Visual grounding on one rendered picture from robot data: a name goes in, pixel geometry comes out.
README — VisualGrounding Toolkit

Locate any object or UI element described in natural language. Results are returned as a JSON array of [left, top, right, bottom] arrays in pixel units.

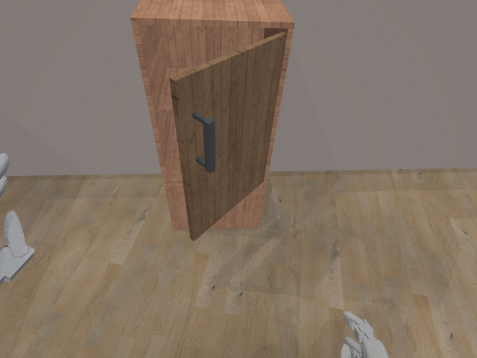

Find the cupboard door
[[169, 32, 287, 241]]

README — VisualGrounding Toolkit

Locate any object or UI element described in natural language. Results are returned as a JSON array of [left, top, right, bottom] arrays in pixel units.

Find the handle
[[192, 112, 215, 174]]

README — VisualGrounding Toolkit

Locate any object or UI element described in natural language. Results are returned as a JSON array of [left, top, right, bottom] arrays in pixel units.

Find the robot left hand
[[0, 153, 34, 284]]

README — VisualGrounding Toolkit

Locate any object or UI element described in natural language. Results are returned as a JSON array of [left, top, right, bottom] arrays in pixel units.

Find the robot right hand
[[341, 311, 389, 358]]

